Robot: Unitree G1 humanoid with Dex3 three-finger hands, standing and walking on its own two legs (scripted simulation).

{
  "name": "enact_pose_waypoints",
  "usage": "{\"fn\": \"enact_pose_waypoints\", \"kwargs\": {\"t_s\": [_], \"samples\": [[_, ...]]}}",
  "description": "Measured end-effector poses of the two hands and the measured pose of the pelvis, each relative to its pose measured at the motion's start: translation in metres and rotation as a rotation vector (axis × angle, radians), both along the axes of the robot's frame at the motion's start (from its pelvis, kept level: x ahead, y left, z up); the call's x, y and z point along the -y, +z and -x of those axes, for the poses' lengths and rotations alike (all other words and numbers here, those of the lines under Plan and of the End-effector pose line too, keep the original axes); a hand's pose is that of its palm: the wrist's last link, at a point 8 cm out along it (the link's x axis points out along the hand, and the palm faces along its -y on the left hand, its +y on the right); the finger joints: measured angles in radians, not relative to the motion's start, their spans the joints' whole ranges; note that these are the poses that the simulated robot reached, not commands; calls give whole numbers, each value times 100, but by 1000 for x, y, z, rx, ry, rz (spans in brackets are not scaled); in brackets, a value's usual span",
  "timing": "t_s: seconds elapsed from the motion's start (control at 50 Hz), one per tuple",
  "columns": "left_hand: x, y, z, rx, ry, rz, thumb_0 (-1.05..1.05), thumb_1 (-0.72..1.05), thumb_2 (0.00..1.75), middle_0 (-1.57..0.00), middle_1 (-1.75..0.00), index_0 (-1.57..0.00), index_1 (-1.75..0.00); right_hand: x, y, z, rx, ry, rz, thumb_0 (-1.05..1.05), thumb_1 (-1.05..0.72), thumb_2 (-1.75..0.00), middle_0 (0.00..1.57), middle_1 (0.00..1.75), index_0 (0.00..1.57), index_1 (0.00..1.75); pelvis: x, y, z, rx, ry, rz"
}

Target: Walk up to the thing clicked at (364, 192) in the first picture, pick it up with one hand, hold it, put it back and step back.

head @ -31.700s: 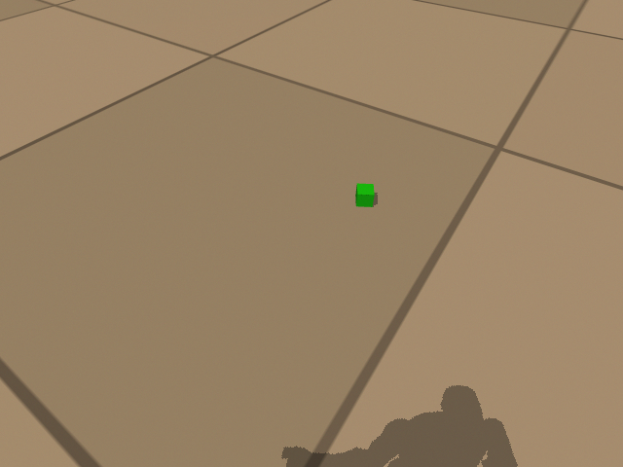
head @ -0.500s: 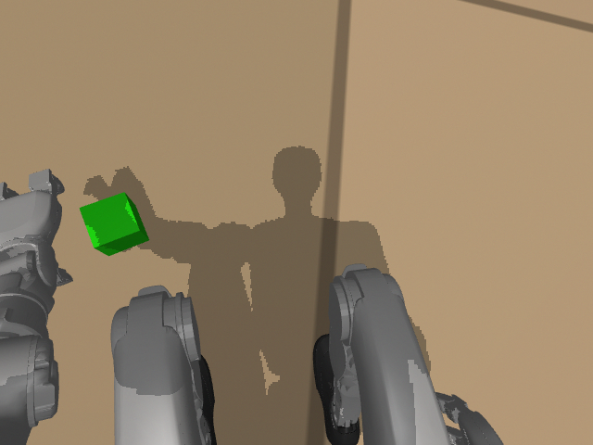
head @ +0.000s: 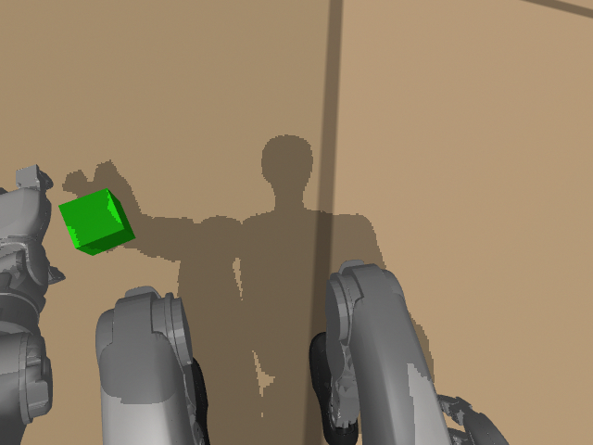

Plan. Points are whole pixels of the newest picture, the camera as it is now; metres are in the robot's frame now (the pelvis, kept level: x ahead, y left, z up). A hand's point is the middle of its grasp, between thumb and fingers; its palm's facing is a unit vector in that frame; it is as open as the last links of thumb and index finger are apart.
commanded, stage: rise first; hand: left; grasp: from above
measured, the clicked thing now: (99, 223) +0.46 +0.29 -0.30
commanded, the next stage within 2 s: approach in 0.10 s
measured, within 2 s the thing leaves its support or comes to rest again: neither
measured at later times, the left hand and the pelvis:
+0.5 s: hand (70, 212) +0.45 +0.29 -0.18, palm faces -0.38 -0.15 -0.91, open 14.4 cm; pelvis +0.00 +0.00 -0.01, yaw -1 degrees
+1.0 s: hand (67, 237) +0.41 +0.30 -0.19, palm faces -0.44 -0.19 -0.88, open 14.4 cm; pelvis +0.00 +0.00 -0.01, yaw -1 degrees
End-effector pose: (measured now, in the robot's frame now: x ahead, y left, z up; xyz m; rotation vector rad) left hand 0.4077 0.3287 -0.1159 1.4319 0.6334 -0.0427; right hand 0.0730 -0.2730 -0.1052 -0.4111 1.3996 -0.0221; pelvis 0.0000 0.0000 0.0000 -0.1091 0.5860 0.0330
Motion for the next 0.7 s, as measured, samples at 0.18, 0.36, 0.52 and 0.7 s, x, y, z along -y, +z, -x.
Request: {"fn": "enact_pose_waypoints", "kwargs": {"t_s": [0.18, 0.36, 0.52, 0.7], "samples": [[1, -5, -3, -2, 6, 1, 0, -56, 101, -9, -99, -8, -100, -2, -4, -1, 10, 13, -10, 0, -90, -90, 20, 30, 20, 30, 0, -5, 1, 7, -2, 3], [9, -9, -10, -5, -20, -7, 0, -58, 104, -9, -97, -7, -99, -2, -5, 7, -9, 16, -15, 0, -90, -90, 20, 30, 20, 30, 0, -8, 1, 10, -2, 2], [41, -7, -47, 37, -66, 3, 0, -59, 105, -9, -96, -7, -99, 1, 2, 23, -22, 13, 1, 0, -90, -89, 20, 30, 20, 30, 1, -10, 2, 11, -8, 6], [62, 10, -82, 51, -13, -6, 0, -59, 106, -9, -96, -6, -99, 1, 7, 54, -55, -53, -14, 0, -91, -90, 20, 30, 20, 30, 1, -10, 1, 4, -22, 12]]}}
